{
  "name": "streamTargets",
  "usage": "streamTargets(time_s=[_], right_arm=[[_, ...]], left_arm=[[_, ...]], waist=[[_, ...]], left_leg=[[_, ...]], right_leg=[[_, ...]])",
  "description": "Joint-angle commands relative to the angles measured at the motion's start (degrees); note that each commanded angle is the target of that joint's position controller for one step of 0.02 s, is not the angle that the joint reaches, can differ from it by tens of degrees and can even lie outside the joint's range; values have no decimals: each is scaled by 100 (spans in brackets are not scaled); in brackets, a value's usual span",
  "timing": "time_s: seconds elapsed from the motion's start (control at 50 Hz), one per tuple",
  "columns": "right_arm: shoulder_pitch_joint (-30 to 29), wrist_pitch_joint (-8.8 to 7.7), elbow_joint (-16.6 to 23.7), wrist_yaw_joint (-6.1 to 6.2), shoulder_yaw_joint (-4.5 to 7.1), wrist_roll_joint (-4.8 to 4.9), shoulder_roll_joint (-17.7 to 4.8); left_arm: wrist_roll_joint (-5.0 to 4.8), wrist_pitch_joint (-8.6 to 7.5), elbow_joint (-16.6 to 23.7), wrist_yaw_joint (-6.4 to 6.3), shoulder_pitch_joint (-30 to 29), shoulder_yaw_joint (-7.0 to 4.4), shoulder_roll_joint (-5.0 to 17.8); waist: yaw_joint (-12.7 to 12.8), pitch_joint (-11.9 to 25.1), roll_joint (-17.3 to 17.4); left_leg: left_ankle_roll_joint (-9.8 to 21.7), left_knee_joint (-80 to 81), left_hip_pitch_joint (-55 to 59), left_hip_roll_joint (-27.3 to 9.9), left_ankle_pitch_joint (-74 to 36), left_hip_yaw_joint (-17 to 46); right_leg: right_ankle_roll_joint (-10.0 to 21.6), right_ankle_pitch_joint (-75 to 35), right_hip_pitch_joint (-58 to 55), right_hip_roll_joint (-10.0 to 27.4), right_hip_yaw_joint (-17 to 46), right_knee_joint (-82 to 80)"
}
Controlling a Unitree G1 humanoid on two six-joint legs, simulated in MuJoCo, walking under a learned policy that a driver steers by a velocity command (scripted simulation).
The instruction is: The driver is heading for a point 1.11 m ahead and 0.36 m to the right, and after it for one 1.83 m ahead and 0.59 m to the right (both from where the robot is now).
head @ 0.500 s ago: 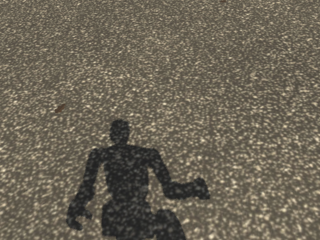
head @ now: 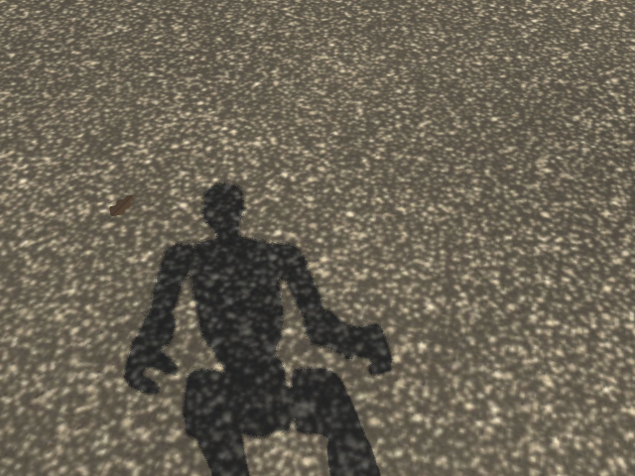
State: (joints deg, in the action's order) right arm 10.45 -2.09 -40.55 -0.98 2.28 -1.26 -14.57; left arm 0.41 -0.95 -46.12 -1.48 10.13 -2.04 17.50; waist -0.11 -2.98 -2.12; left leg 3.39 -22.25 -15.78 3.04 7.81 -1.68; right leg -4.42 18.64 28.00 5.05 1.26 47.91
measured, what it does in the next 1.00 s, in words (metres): walks ahead: right foot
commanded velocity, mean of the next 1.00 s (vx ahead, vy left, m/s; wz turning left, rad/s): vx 0.14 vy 0.00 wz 0.02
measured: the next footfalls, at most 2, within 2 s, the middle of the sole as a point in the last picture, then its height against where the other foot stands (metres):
right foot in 0.12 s outside the picture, level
left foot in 1.30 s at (283, 446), level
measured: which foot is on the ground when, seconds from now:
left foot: down 0.00-0.84, up 0.86-1.00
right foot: up 0.00-0.10, down 0.12-1.00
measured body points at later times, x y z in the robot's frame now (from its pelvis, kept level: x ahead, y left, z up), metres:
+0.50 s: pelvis +0.07 -0.02 +0.00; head +0.08 -0.02 +0.45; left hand +0.19 +0.24 -0.13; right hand +0.16 -0.29 -0.14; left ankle +0.04 +0.09 -0.74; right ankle +0.07 -0.14 -0.74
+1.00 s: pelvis +0.17 -0.06 +0.00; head +0.18 -0.08 +0.45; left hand +0.16 +0.21 -0.13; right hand +0.25 -0.33 -0.14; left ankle +0.14 +0.09 -0.66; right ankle +0.11 -0.14 -0.74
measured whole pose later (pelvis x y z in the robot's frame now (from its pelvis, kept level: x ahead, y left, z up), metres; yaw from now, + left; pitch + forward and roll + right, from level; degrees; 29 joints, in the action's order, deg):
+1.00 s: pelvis +0.17 -0.06 +0.00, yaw -1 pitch +0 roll +1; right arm 11.1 -4.5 -56.7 -0.4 3.6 2.0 -15.9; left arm -0.3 -5.7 -59.4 1.2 20.2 -2.4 13.7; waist 1.6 -1.2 1.5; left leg 2.9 -61.5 -26.2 -2.7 17.9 0.1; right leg 3.0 16.4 4.0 -1.4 -2.6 20.7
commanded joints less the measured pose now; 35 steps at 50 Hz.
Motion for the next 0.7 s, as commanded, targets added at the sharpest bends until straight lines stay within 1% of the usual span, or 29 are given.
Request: streamTargets(time_s=[0.02,0.06,0.08,0.1,0.12,0.14,0.16,0.18,0.2,0.22,0.24,0.26,0.34,0.44,0.58,0.6,0.62,0.64,0.66,0.68,0.7], right_arm=[[-404,-66,242,55,189,-4,-778],[-445,-12,124,48,148,29,-722],[-515,7,80,39,107,63,-642],[-419,9,-9,30,44,69,-483],[-177,3,-119,27,-6,12,-360],[289,-7,-198,24,20,-45,-410],[352,43,-245,87,-3,-33,-338],[91,98,-263,134,31,-15,-523],[-24,144,-270,173,59,16,-576],[-33,190,-307,196,62,25,-579],[14,210,-340,205,66,13,-585],[13,206,-381,206,69,23,-576],[-6,173,-595,204,80,85,-542],[8,232,-894,235,101,105,-540],[-28,264,-1278,279,107,108,-589],[79,267,-1379,283,105,118,-567],[119,276,-1444,288,129,153,-622],[132,277,-1471,287,155,184,-695],[161,253,-1471,292,174,207,-757],[280,193,-1486,294,192,237,-836],[481,113,-1553,286,231,267,-979]], left_arm=[[16,88,108,-28,551,-78,363],[21,128,155,-10,375,-104,417],[58,126,156,1,365,-104,389],[112,120,183,5,292,-106,410],[131,100,279,-14,201,-129,597],[88,97,371,-52,-23,-197,985],[38,97,303,-21,-239,-167,735],[43,77,348,29,-365,-97,435],[70,45,316,53,-379,-56,322],[61,2,285,76,-354,-44,324],[36,-40,224,83,-286,-54,362],[20,-65,170,76,-213,-55,380],[0,-55,15,32,-202,-54,384],[-15,-3,-196,24,-299,-64,366],[-15,49,-535,3,-367,-86,339],[-21,63,-632,-3,-275,-85,302],[-54,83,-693,-10,-246,-103,312],[-81,91,-719,-14,-249,-115,307],[-93,69,-693,-22,-328,-115,287],[-109,3,-632,-20,-457,-107,253],[-140,-93,-572,4,-567,-89,152]], waist=[[206,897,863],[205,700,802],[285,602,729],[296,476,610],[195,399,295],[-211,325,-439],[-274,428,-855],[-124,239,-644],[-79,263,-496],[-48,271,-431],[-31,356,-329],[-3,441,-234],[48,622,25],[27,569,212],[9,432,234],[-2,543,240],[-12,462,291],[-26,259,400],[-74,-65,521],[-155,-352,677],[-216,-527,977]], left_leg=[[1057,659,-147,-1489,-1950,820],[928,664,-326,-1443,-632,949],[778,589,-464,-1316,94,946],[536,468,-562,-1116,610,921],[228,225,-625,-847,1123,822],[-24,-27,-668,-418,1472,534],[-183,-72,-29,-283,1212,256],[-220,-149,194,-304,967,262],[-181,-185,273,-352,756,294],[-141,-179,280,-398,551,363],[-126,-168,301,-430,352,393],[-115,-166,331,-461,146,417],[-141,-240,495,-495,-536,405],[-165,-230,670,-510,-813,391],[-173,-142,745,-533,-765,380],[-149,-104,794,-480,-196,322],[-65,-97,704,-428,719,307],[77,-5,515,-482,1829,442],[241,192,317,-665,2796,744],[440,474,277,-970,3418,1207],[708,863,407,-1440,3830,1877]], right_leg=[[52,-604,-1277,-8,59,-651],[172,-780,-1547,-59,53,-1135],[258,-1033,-1830,-116,2,-1585],[342,-1341,-2062,-89,68,-2043],[458,-2082,-2244,243,436,-2377],[708,-2275,-2142,564,680,-2337],[867,-925,-1467,472,706,-2520],[771,-398,-1152,266,627,-2627],[648,-485,-1134,166,512,-2590],[567,-827,-1239,82,421,-2495],[534,-1111,-1398,51,372,-2397],[519,-1406,-1549,26,322,-2295],[563,-2163,-1867,-27,239,-2107],[589,-2293,-1916,-92,178,-2122],[559,-2129,-1942,-175,101,-2235],[562,-1565,-1981,-264,3,-2223],[594,-653,-1861,-412,-137,-2097],[638,400,-1583,-523,-229,-1962],[668,1123,-1164,-570,-244,-1831],[680,1313,-724,-594,-278,-1564],[668,1060,-351,-644,-435,-1093]])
